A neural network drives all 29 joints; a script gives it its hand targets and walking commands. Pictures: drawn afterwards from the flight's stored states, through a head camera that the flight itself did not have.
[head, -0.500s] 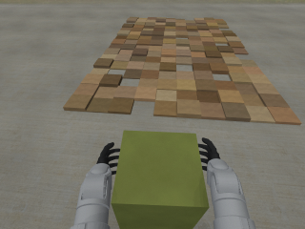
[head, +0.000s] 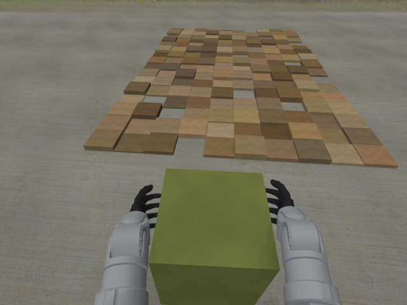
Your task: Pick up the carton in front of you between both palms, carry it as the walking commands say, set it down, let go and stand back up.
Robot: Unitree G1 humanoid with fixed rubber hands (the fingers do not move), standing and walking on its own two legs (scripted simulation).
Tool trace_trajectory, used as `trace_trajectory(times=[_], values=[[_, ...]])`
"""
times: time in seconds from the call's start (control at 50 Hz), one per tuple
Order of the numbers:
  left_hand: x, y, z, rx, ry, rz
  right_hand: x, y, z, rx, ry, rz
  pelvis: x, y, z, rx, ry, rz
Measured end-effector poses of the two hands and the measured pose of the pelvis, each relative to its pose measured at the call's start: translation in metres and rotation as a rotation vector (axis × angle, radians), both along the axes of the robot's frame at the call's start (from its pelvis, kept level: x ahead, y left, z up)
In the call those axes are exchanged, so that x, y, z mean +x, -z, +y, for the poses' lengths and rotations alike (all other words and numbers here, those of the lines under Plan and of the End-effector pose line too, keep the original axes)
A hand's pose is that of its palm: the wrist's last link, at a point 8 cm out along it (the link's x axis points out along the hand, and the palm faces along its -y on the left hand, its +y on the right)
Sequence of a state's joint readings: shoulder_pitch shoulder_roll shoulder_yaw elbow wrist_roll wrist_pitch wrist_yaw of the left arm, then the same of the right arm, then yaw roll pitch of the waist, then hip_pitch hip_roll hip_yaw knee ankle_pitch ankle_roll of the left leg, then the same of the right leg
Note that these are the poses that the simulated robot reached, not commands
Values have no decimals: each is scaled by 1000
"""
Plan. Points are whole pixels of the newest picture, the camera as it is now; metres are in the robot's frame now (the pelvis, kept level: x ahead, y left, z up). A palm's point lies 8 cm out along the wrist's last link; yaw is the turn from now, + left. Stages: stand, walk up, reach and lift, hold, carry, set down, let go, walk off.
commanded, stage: hold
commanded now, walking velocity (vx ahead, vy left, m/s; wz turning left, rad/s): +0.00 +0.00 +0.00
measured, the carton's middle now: (210, 240) +0.29 +0.00 -0.03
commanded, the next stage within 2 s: carry in 0.90 s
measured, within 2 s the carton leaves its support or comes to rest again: neither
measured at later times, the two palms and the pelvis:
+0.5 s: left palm (140, 218) +0.29 +0.15 +0.05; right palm (285, 213) +0.30 -0.15 +0.06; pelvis +0.01 +0.00 +0.00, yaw +0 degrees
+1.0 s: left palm (142, 216) +0.30 +0.14 +0.05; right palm (287, 211) +0.30 -0.16 +0.06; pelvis +0.01 +0.00 +0.00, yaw -2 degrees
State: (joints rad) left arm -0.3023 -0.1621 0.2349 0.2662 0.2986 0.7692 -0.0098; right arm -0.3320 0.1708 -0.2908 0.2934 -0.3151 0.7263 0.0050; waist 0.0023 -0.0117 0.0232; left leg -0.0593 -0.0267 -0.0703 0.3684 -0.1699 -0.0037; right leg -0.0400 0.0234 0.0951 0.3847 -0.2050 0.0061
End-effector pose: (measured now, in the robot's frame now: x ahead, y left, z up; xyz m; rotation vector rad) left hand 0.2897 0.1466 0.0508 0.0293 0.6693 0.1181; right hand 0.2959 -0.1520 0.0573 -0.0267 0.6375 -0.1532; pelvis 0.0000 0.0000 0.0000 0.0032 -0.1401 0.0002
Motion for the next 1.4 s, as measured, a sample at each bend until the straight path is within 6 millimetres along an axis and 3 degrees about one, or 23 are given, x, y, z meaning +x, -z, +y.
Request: trace_trajectory(times=[0.48, 0.88, 1.02, 1.12, 1.2, 1.32, 1.4], values=[[3, 1, -1, 14, 10, 8, 4, 1, -1, -12, -11, 8, 10, -2, -1, 1, 1, 6], [0, 1, -1, 9, 5, 7, 1, 1, -1, -6, -9, 6, 6, -1, -2, 0, -2, 3], [10, -4, -8, 11, 8, -16, 8, -1, -8, 10, 4, -17, 12, 2, -6, 5, 43, 115], [29, -16, -30, -7, 13, -42, 19, -9, -31, 36, 36, -43, 30, 5, -21, -2, 38, 165], [46, -25, -41, -10, 14, 2, 35, -20, -42, 57, 52, -1, 53, -4, -27, 22, 21, 202], [86, -43, -35, -19, -9, 6, 80, -35, -35, 92, 55, 1, 100, -9, -23, 40, 27, 237], [120, -39, -19, -38, -27, 11, 115, -33, -20, 83, 48, 7, 144, -2, -13, 32, 29, 243]])
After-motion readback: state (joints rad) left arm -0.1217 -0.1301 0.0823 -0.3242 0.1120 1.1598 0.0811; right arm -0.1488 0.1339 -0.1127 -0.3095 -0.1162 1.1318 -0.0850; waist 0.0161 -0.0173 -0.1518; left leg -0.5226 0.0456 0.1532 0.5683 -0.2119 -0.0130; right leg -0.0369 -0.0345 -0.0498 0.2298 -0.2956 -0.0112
